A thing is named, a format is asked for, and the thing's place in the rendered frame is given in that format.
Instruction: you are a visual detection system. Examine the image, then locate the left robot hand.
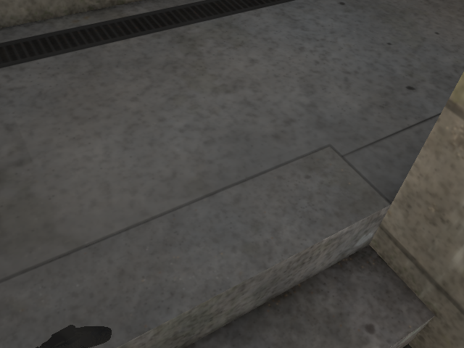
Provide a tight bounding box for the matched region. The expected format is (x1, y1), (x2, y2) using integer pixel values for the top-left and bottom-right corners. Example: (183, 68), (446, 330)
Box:
(36, 325), (112, 348)

